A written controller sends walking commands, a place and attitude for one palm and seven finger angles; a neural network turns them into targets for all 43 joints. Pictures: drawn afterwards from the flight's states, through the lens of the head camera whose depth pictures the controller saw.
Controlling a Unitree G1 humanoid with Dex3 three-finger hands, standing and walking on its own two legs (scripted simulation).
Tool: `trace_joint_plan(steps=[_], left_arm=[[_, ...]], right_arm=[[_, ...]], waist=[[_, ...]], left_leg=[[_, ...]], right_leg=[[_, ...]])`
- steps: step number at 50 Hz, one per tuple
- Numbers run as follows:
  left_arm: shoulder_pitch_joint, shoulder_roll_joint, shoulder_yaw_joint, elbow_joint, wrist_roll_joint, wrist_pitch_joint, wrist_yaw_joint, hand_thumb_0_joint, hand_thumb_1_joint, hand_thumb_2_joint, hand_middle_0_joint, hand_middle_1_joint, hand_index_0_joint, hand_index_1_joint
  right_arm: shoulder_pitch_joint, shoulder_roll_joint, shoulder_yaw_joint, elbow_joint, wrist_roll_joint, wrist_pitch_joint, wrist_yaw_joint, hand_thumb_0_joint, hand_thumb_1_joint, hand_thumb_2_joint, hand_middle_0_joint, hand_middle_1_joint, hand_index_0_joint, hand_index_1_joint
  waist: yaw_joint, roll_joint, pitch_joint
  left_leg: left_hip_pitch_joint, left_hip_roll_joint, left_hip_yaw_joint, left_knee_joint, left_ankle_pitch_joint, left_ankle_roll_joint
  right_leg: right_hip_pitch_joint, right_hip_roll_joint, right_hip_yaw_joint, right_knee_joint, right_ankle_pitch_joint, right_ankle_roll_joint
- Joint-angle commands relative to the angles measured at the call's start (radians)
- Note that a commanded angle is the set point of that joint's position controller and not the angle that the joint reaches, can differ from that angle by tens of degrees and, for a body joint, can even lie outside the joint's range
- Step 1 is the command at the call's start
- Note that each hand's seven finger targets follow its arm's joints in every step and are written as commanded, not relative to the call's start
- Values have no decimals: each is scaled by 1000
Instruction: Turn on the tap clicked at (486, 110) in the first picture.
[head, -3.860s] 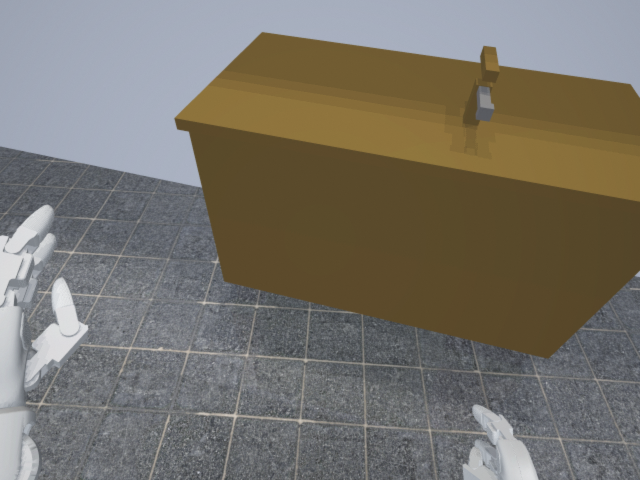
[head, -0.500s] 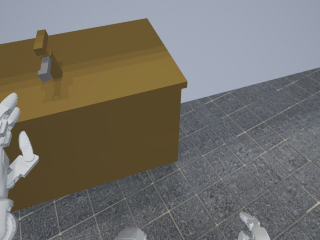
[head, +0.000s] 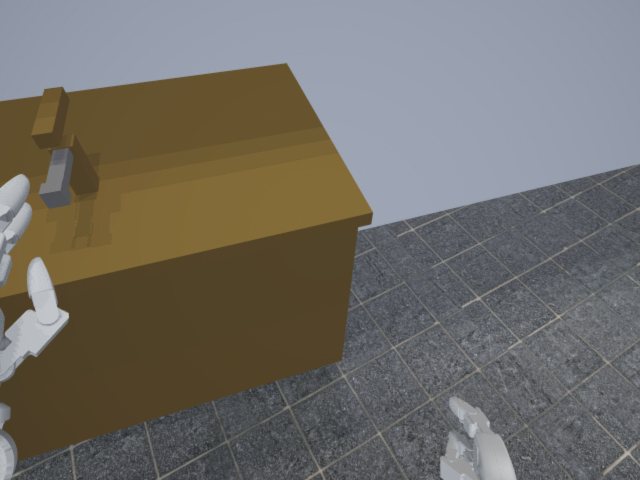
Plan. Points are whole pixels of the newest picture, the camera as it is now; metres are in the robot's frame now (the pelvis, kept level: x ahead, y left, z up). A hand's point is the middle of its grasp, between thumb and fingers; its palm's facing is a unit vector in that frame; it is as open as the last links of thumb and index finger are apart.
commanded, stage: come to a stop and stand still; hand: left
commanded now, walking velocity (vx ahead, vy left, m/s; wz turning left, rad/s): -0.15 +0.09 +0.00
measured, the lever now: (55, 194) +0.46 +0.41 +0.09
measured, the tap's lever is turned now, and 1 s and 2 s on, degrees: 0 0 0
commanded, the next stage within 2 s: look again from close up in 1.10 s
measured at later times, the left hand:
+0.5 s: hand (38, 309) +0.22 +0.26 +0.19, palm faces +0.41 -0.82 -0.39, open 7.5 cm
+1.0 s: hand (5, 388) +0.16 +0.26 +0.17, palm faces +0.43 -0.82 -0.37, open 7.5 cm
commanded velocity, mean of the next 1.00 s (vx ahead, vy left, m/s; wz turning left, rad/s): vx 0.03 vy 0.02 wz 0.00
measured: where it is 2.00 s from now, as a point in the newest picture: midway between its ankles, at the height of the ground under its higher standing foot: outside the picture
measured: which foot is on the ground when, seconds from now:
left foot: down 0.00-0.04, up 0.06-0.30, down 0.32-0.68, up 0.70-0.90, down 0.92-1.00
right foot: up 0.00-0.00, down 0.02-0.36, up 0.38-0.58, down 0.60-0.94, up 0.96-1.00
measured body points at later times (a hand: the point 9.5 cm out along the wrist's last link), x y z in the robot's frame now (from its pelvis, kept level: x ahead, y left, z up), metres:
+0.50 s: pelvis +0.00 +0.01 +0.01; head +0.01 +0.03 +0.46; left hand +0.19 +0.30 +0.21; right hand +0.18 -0.22 -0.06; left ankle +0.04 +0.12 -0.73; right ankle +0.00 -0.10 -0.71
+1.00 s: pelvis -0.05 +0.01 +0.00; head -0.06 +0.02 +0.45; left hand +0.13 +0.30 +0.19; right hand +0.08 -0.25 -0.08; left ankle -0.03 +0.11 -0.73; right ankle -0.02 -0.10 -0.72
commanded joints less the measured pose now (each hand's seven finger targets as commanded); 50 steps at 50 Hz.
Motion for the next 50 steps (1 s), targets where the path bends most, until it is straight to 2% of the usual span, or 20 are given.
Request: trace_joint_plan(steps=[1,2,3,4,7,10,15,18,19,22,30,31,33,35,39,44,45,47,48,50], left_arm=[[-104,157,112,-113,1,-39,24,0,900,900,-200,-300,-200,-300],[-125,162,109,-89,-2,-29,21,0,900,900,-200,-300,-200,-300],[-120,144,98,-57,-15,-15,15,0,900,900,-200,-300,-200,-300],[-113,149,98,-48,-13,-14,16,0,900,900,-200,-300,-200,-300],[-143,167,114,-123,2,-37,26,0,900,900,-200,-300,-200,-300],[-40,160,129,-158,9,-43,37,0,900,900,-200,-300,-200,-300],[-3,157,127,-259,-3,-35,47,0,900,900,-200,-300,-200,-300],[6,154,121,-247,-8,-47,32,0,900,900,-200,-300,-200,-300],[-22,157,113,-241,-3,-54,26,0,900,900,-200,-300,-200,-300],[-72,124,67,-230,1,-52,21,0,900,900,-200,-300,-200,-300],[-75,136,72,-145,-4,-10,12,0,900,900,-200,-300,-200,-300],[-89,140,75,-137,-5,-9,15,0,900,900,-200,-300,-200,-300],[-88,141,70,-116,-15,10,8,0,900,900,-200,-300,-200,-300],[-84,153,73,-118,-18,25,14,0,900,900,-200,-300,-200,-300],[-125,161,77,-109,-8,5,23,0,900,900,-200,-300,-200,-300],[-102,148,71,-128,-2,-13,26,0,900,900,-200,-300,-200,-300],[-99,142,70,-133,-4,-18,26,0,900,900,-200,-300,-200,-300],[-124,139,70,-160,-3,-34,23,0,900,900,-200,-300,-200,-300],[-138,137,64,-167,6,-40,24,0,900,900,-200,-300,-200,-300],[-110,131,54,-132,11,-40,18,0,900,900,-200,-300,-200,-300]], right_arm=[[-59,-164,-65,-111,0,-32,-24,0,-900,-900,200,300,200,300],[-62,-147,-54,-120,-4,-32,-20,0,-900,-900,200,300,200,300],[-72,-155,-65,-114,-1,-36,-17,0,-900,-900,200,300,200,300],[-75,-163,-67,-105,-1,-32,-10,0,-900,-900,200,300,200,300],[-117,-141,-41,-105,-1,-17,-15,0,-900,-900,200,300,200,300],[-129,-136,-44,-131,-11,1,-28,0,-900,-900,200,300,200,300],[-80,-159,-71,-151,-12,23,-31,0,-900,-900,200,300,200,300],[-66,-179,-75,-165,-10,6,-33,0,-900,-900,200,300,200,300],[-74,-179,-75,-155,-21,-5,-27,0,-900,-900,200,300,200,300],[-53,-187,-83,-133,-10,-39,-6,0,-900,-900,200,300,200,300],[-84,-186,-59,-127,-9,-27,-4,0,-900,-900,200,300,200,300],[-88,-180,-55,-130,-9,-22,-5,0,-900,-900,200,300,200,300],[-89,-169,-62,-132,-5,-11,-4,0,-900,-900,200,300,200,300],[-100,-159,-52,-124,-10,5,-7,0,-900,-900,200,300,200,300],[-113,-158,-45,-111,-7,7,-18,0,-900,-900,200,300,200,300],[-75,-173,-60,-114,-12,5,-28,0,-900,-900,200,300,200,300],[-67,-182,-66,-120,-11,3,-32,0,-900,-900,200,300,200,300],[-71,-208,-71,-122,-8,-1,-33,0,-900,-900,200,300,200,300],[-74,-188,-62,-122,-14,-10,-34,0,-900,-900,200,300,200,300],[-75,-186,-73,-109,-14,-32,-29,0,-900,-900,200,300,200,300]], waist=[[-10,-14,-140],[-18,-166,-130],[2,-273,-98],[1,-285,-98],[-3,-167,-145],[16,-162,-189],[-8,-51,-224],[7,267,-169],[3,296,-144],[0,183,-181],[-2,135,-144],[-8,85,-143],[-2,-106,-105],[0,-132,-59],[4,-130,-60],[-2,-54,-93],[-4,-18,-97],[-3,237,-82],[-13,271,-42],[-8,124,-14]], left_leg=[[-95,78,-57,37,-22,40],[-168,-29,-6,163,-151,-9],[-192,-58,-41,306,-236,-27],[-216,-48,-101,413,-231,-31],[-185,-30,-124,383,-219,-42],[-123,-56,-68,206,-151,-34],[81,-30,-71,-138,225,-28],[127,214,-323,-243,623,74],[106,249,-360,-266,649,102],[247,203,-244,-167,763,77],[-15,139,-175,-188,165,39],[-52,91,-143,-156,80,14],[-48,-21,-73,-7,-125,-20],[-82,-42,-97,134,-124,-14],[-127,-39,-102,199,-119,-10],[83,-54,-51,-116,-81,13],[97,-19,-90,-187,-113,31],[109,187,-390,-350,-244,106],[16,269,-535,-442,-349,161],[31,267,-486,-390,-210,190]], right_leg=[[240,-84,147,-267,252,-47],[229,-231,377,-321,359,-111],[191,-307,469,-366,443,-159],[206,-336,472,-356,569,-184],[260,-298,263,-236,897,-167],[310,-254,188,-213,910,-148],[246,-162,143,-134,635,-79],[22,19,69,57,-68,-7],[-6,28,89,147,-157,-14],[-28,41,84,34,-32,-18],[256,26,95,-310,172,-16],[267,-7,139,-320,231,-31],[100,-123,327,-425,-50,-88],[19,-216,431,-495,-215,-150],[55,-230,361,-479,-139,-175],[28,-159,272,-384,-168,-132],[39,-114,247,-316,-152,-105],[-77,32,113,-29,-123,-41],[-90,57,91,168,-128,-31],[-138,20,135,240,-63,-28]])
